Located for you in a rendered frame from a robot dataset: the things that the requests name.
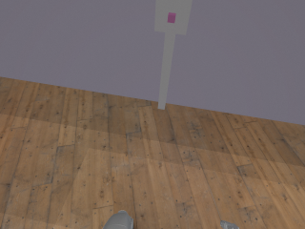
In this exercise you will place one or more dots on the robot left thigh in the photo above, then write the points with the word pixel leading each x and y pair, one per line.
pixel 119 221

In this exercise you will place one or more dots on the button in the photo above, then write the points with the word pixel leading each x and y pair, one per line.
pixel 171 17

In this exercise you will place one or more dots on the left robot shin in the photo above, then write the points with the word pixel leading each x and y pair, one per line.
pixel 122 211

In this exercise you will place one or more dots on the panel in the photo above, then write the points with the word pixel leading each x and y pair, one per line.
pixel 182 10

